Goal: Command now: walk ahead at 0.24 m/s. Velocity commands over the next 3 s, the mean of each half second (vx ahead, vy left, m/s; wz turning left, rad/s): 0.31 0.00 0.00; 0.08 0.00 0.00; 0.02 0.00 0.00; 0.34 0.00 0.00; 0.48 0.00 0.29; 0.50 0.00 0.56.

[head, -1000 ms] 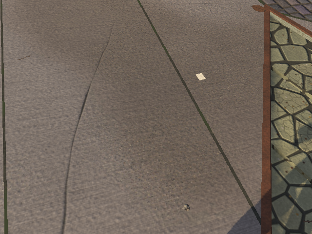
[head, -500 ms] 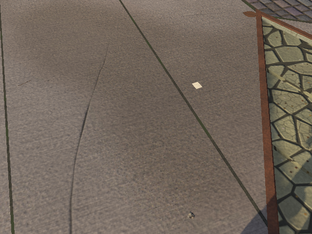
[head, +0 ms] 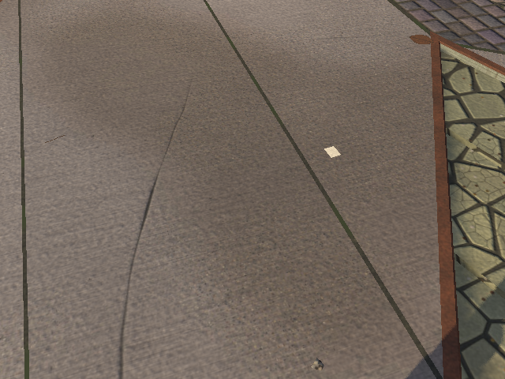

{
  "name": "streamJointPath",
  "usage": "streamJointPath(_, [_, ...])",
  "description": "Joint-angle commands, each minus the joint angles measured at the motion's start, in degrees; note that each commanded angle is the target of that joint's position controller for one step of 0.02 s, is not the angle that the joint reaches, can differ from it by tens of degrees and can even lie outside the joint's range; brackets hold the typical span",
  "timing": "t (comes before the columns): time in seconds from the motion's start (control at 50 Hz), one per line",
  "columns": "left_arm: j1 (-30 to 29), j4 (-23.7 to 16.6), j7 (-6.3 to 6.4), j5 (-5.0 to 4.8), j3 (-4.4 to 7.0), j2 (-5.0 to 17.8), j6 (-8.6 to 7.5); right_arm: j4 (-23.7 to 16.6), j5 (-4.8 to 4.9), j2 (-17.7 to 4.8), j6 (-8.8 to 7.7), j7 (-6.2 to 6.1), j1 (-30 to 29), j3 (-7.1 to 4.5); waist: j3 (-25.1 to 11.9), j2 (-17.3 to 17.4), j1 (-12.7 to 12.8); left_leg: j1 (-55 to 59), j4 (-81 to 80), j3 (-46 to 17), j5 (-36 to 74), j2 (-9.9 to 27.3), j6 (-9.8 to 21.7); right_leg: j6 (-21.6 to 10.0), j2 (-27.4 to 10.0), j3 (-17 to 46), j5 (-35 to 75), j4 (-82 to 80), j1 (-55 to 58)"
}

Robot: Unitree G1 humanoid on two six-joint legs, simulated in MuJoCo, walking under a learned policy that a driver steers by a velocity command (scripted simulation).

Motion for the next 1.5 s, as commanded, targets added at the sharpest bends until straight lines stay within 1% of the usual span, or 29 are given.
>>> streamJointPath(0.02, [5.3, 0.0, -0.01, 0.28, 2.53, 9.1, -0.62, -4.7, -0.74, -2.9, -1.88, 0.69, -4.6, -0.43, 11.4, -8.5, 2.4, -14.0, 8.2, 1.0, -0.9, 0.7, 1.4, -10.6, -18.5, 24.9, -25.5, -18.4, -4.1])
streamJointPath(0.08, [2.6, -0.4, -0.42, 0.15, 3.09, 9.3, -1.82, -5.1, 0.17, -3.6, -3.73, 1.57, -2.0, -1.00, 9.2, -7.1, -0.5, -8.2, 2.5, 1.2, -0.6, 1.1, 2.7, -9.6, -16.9, 19.6, -16.9, -15.6, -5.0])
streamJointPath(0.12, [-1.8, -1.6, -0.61, -0.37, 2.93, 7.5, -2.24, -1.2, 0.74, -2.8, -4.56, 1.21, 8.3, -1.40, 7.9, -3.6, -5.4, 11.5, -7.7, 2.3, 4.6, -1.6, 2.7, -6.1, -10.9, 11.7, -13.3, -8.1, -16.7])
streamJointPath(0.14, [-4.1, -3.2, -0.78, -0.01, 2.21, 4.8, -2.87, 0.5, 0.16, -5.8, -5.02, 0.56, 14.9, -2.26, 6.7, 4.6, -7.9, 20.3, -14.8, -9.2, -2.4, 6.2, 3.5, -3.7, -5.9, 4.9, -9.4, 4.5, -24.5])
streamJointPath(0.16, [-5.5, -5.4, -1.27, -0.10, 1.34, 1.4, -3.55, 1.9, 0.33, -11.9, -5.02, 0.38, 21.8, -3.84, 4.6, 17.6, -9.4, 25.5, -24.9, -33.0, -17.3, 19.1, 8.1, -1.3, 1.1, -4.7, -8.7, 21.7, -34.3])
streamJointPath(0.18, [-6.5, -5.7, -1.66, 1.79, 2.38, 6.1, -3.67, 2.2, 0.52, -10.2, -4.43, 0.28, 19.6, -3.51, 8.2, 10.2, -6.5, 20.5, -25.0, -36.1, -16.6, 22.2, 10.0, -1.7, -2.0, -2.8, -9.7, 31.5, -36.8])
streamJointPath(0.2, [-6.1, -5.0, -2.32, 1.82, 2.32, 5.1, -3.91, 0.4, 0.30, -7.7, -4.65, 0.52, 14.7, -2.79, 10.1, 4.0, -3.7, 16.8, -24.4, -31.8, -13.4, 20.2, 9.6, -2.1, -4.5, -1.1, -4.5, 35.4, -36.9])
streamJointPath(0.22, [-4.9, -4.1, -2.88, 1.23, 1.94, 3.5, -4.25, -0.8, 0.24, -6.5, -5.15, 0.66, 11.3, -2.47, 9.9, 2.3, -2.0, 14.8, -24.8, -26.7, -7.3, 17.7, 8.6, -1.7, -6.1, -1.0, 0.1, 36.2, -35.4])
streamJointPath(0.28, [-5.3, -3.7, -3.77, 1.40, 2.20, 3.4, -3.90, -0.5, 0.50, -4.1, -6.37, 0.35, 10.9, -1.40, 7.3, 3.4, -0.6, 15.3, -24.7, -15.2, 12.8, 12.7, 6.7, 0.1, -7.1, -3.5, 6.8, 35.0, -33.1])
streamJointPath(0.36, [-10.9, -5.6, -3.23, 0.87, 1.63, 1.4, -2.83, 1.6, 0.56, -2.7, -6.61, -0.21, 15.0, -0.09, 7.4, 4.2, -0.7, 14.6, -19.5, -5.4, 49.9, 10.1, 5.9, 2.2, -4.8, -7.9, 8.7, 30.0, -32.5])
streamJointPath(0.44, [-17.0, -7.6, -2.34, -0.27, 0.19, -0.5, -2.73, 2.4, 0.37, -2.9, -6.06, -1.06, 15.1, 0.79, 7.4, 7.2, -1.8, 9.3, -15.7, -0.7, 61.3, 6.9, 3.6, 2.0, -0.7, -11.8, 14.0, 12.8, -20.6])
streamJointPath(0.5, [-7.6, -4.5, -1.21, -0.45, 0.92, 2.6, -3.07, 2.5, 0.80, -4.4, -6.25, -1.52, 13.0, 0.55, 2.5, 8.7, 1.9, 10.3, -6.6, -2.4, 68.2, 8.7, 2.8, -1.1, 1.3, -10.0, 16.3, 8.7, -8.9])
streamJointPath(0.54, [2.9, -1.0, -0.54, 0.62, 1.99, 5.1, -4.39, 2.2, 1.80, -5.1, -6.30, -1.21, 10.5, 0.26, -1.4, 5.6, 7.2, 7.7, 8.0, -1.8, 55.6, 7.0, 1.7, -3.2, -2.2, -6.4, 28.7, -1.6, 3.7])
streamJointPath(0.56, [9.4, 0.3, -0.40, 1.81, 2.83, 9.1, -5.00, 0.9, 2.36, -3.3, -6.24, -1.25, 12.3, 0.58, -8.1, -1.6, 7.5, -1.0, 23.2, 0.5, 27.2, 3.2, 0.7, -5.9, -15.1, 4.9, 55.8, 3.4, 16.4])
streamJointPath(0.58, [9.0, 0.1, -0.85, 1.00, 2.71, 9.8, -4.77, 3.0, 4.78, 2.3, -4.84, -1.38, 23.2, 1.10, -18.4, -10.3, 2.3, -7.8, 40.5, -1.1, -15.6, -4.3, -0.3, -17.4, -29.4, 20.9, 78.5, 4.7, 24.4])
streamJointPath(0.6, [4.3, -1.4, -1.29, -1.62, 2.70, 8.1, -4.05, 4.1, 2.32, -1.9, -3.52, -1.63, 21.2, 0.01, -16.2, -2.2, 2.1, -6.9, 41.8, -5.4, -11.0, -2.1, -0.3, -18.2, -26.6, 20.0, 60.1, -0.3, 15.1])
streamJointPath(0.62, [-2.8, -2.8, -1.01, -1.83, 1.88, 5.3, -3.66, 2.4, 0.38, -1.5, -3.11, -1.26, 14.7, -0.15, -6.0, -3.1, 1.0, -9.7, 41.0, -4.5, -8.0, -1.1, -0.6, -16.8, -23.8, 16.6, 44.2, -5.5, 5.2])
streamJointPath(0.64, [-6.1, -3.2, -0.72, -1.34, 0.87, 2.2, -3.50, 1.5, -0.70, -1.0, -2.86, -0.95, 11.0, -0.31, -1.2, -1.6, -0.2, -9.0, 37.0, -4.8, -5.0, 0.5, -0.8, -14.3, -21.0, 13.3, 36.5, -9.2, -1.7])
streamJointPath(0.66, [-6.4, -2.9, -0.24, -0.98, 0.30, 0.9, -3.57, 1.3, -1.03, -0.9, -2.25, -0.69, 9.5, -0.52, 1.2, -2.1, -1.1, -6.6, 32.8, -4.9, -3.5, 1.5, -1.2, -12.3, -18.8, 9.5, 35.8, -10.9, -6.3])
streamJointPath(0.7, [-5.6, -1.7, 0.11, -0.13, -0.33, 0.0, -3.74, 2.6, -0.57, 1.8, -0.78, -0.57, 11.9, 0.02, 0.6, -3.1, -3.3, 0.3, 25.3, -3.4, -2.4, 1.2, -1.9, -9.3, -15.3, 4.0, 35.4, -11.2, -11.5])
streamJointPath(0.76, [-3.4, -1.0, -0.07, 0.56, -0.15, 2.7, -3.93, 2.9, 0.00, 2.0, 0.78, -1.50, 10.3, 0.31, -0.7, -4.1, -2.9, 1.3, 14.2, -2.0, -3.8, 0.6, -2.4, -8.1, -14.4, 3.6, 25.7, -11.6, -10.4])
streamJointPath(0.84, [-3.1, -0.9, -0.05, -0.12, 0.19, 3.9, -2.32, 2.5, 0.23, 0.9, 1.49, -1.63, 6.1, 0.38, 1.0, -5.7, -1.7, 3.2, 5.7, -1.0, 2.6, 0.8, -2.1, -6.3, -14.0, 6.6, -1.4, -15.4, -13.5])
streamJointPath(0.9, [-2.7, -0.6, 0.14, -0.75, 0.14, 3.2, -1.32, 3.1, -0.26, 1.2, 0.69, -1.57, 6.2, 0.85, 4.5, -2.2, -2.1, 7.7, -5.7, -2.2, 9.3, 2.2, -1.2, -2.5, -12.9, 7.1, -11.1, -15.6, -17.7])
streamJointPath(0.92, [-1.7, -0.3, 0.11, -0.73, 0.20, 2.8, -1.19, 2.9, -0.60, 0.4, 0.10, -1.68, 6.6, 0.92, 5.8, -0.9, -1.6, 7.4, -9.6, -5.1, 9.1, 4.7, -0.8, -0.9, -11.9, 6.8, -10.5, -14.5, -17.5])
streamJointPath(0.94, [0.3, -0.1, 0.02, -1.11, 0.23, 1.6, -0.80, 2.9, 0.04, -1.4, -0.42, -1.71, 5.1, 0.70, 8.1, 2.7, 0.7, 0.8, -11.0, -7.5, 5.0, 5.5, 0.0, 0.2, -8.9, 4.3, -5.8, -13.9, -14.5])
streamJointPath(0.98, [1.3, 0.8, -0.07, -0.47, 0.05, 0.7, -0.75, 3.1, 0.79, 0.5, -1.54, -1.56, 4.1, 1.17, 7.0, 4.9, 1.3, -5.3, -14.2, -7.9, 4.3, 5.8, -0.5, 0.0, -7.8, 2.0, 4.5, -9.2, -4.2])
streamJointPath(1.12, [2.1, 2.7, 0.17, -0.38, -0.24, 0.0, -1.42, 3.5, 0.97, 0.6, -2.21, -1.87, 5.6, 1.11, 4.7, 0.7, 0.9, -1.0, -14.1, -7.0, 10.8, 5.6, -0.2, -0.1, -8.4, 1.6, 10.3, -7.9, -1.8])
streamJointPath(1.44, [3.4, 5.1, 0.85, -0.43, -0.51, -1.1, -1.39, 4.6, 0.98, 1.3, -2.04, -2.11, 7.1, 1.37, 4.9, 0.3, 0.2, 2.1, -13.4, -6.1, 15.8, 5.6, 0.2, 0.1, -8.8, 1.4, 16.3, -6.6, -1.1])
streamJointPath(1.5, [3.9, 5.2, 0.65, -0.33, 0.21, 0.1, -0.94, 4.8, 0.56, 0.1, -1.75, -1.95, 8.5, 0.67, 5.2, 0.4, 0.1, 0.9, -12.3, -5.3, -1.5, 3.2, 1.9, -1.1, -6.1, 0.3, -2.5, -4.8, -2.9])
Next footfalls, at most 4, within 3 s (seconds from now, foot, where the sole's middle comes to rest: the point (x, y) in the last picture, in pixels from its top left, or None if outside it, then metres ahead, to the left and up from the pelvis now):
0.54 right None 0.37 -0.02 -0.78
0.92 left None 0.32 0.16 -0.78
1.78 right None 0.44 -0.05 -0.78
2.26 left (238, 301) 0.79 0.08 -0.78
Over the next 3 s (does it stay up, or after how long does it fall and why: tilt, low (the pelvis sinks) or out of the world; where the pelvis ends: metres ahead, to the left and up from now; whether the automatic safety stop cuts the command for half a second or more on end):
stays up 1.05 0.05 0.00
